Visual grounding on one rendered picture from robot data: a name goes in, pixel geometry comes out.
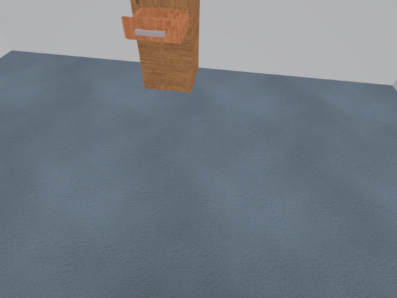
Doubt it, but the cabinet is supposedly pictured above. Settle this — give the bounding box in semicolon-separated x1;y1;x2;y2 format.
130;0;200;93

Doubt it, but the handle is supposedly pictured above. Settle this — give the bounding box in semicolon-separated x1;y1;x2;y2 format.
135;29;166;37

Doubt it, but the drawer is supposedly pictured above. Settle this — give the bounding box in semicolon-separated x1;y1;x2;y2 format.
121;7;189;43

